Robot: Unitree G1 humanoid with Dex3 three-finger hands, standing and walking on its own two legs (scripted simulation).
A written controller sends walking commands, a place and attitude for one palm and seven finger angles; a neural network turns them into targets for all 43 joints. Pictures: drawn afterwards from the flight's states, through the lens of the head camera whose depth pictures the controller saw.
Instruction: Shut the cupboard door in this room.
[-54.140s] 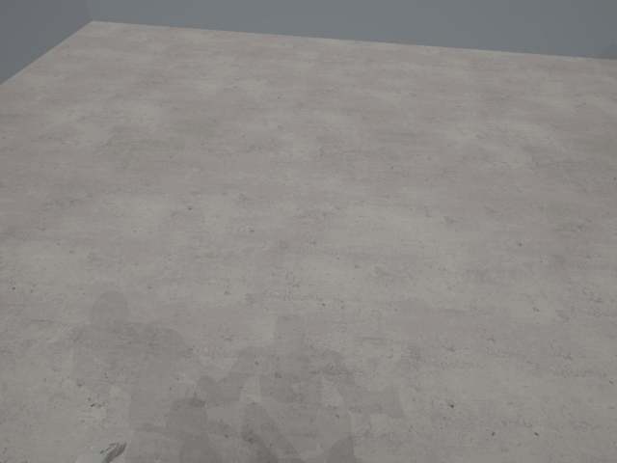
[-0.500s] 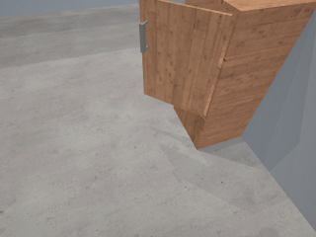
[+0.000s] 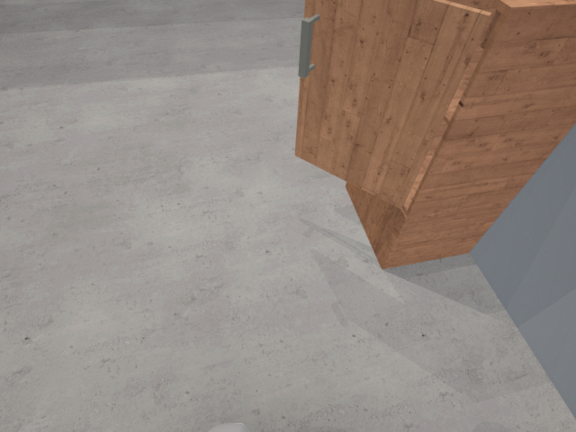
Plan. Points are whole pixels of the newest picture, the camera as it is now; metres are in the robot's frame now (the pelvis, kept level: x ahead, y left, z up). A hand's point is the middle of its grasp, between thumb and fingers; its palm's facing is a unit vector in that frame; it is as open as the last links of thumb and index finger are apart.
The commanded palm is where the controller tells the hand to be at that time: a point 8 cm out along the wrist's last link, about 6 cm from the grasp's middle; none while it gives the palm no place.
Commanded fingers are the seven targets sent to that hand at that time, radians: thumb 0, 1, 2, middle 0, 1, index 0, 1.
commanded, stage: walk to a spot facing it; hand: left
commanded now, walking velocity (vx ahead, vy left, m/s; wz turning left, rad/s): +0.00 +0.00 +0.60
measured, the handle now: (309, 46) +1.00 -0.02 +0.03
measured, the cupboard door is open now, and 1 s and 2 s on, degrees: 42 42 42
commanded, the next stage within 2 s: turn to face it in 1.26 s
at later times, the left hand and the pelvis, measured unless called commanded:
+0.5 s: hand out of the picture +0.06 +0.24 -0.15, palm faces +0.25 -0.93 -0.27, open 7.4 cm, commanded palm none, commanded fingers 0.00 0.90 0.90 -0.20 -0.30 -0.20 -0.30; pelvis +0.00 +0.00 +0.01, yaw +17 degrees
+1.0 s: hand out of the picture -0.08 +0.20 -0.18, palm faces +0.64 -0.74 -0.22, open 7.4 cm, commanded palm none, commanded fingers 0.00 0.90 0.90 -0.20 -0.30 -0.20 -0.30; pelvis +0.09 +0.09 -0.02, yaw +39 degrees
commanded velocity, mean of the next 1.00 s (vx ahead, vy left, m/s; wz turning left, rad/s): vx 0.20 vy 0.00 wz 0.58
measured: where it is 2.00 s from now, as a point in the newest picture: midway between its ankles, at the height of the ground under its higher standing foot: (197, 395)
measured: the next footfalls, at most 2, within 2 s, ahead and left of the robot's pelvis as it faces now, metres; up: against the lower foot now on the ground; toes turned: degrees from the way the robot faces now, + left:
right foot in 0.54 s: +0.07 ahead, -0.13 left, +0.00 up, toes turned +20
left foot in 0.96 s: +0.11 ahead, +0.22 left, +0.00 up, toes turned +44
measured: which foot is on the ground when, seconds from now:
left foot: down 0.00-0.54, up 0.56-0.94, down 0.96-1.00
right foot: down 0.00-0.08, up 0.10-0.52, down 0.54-0.96, up 0.98-1.00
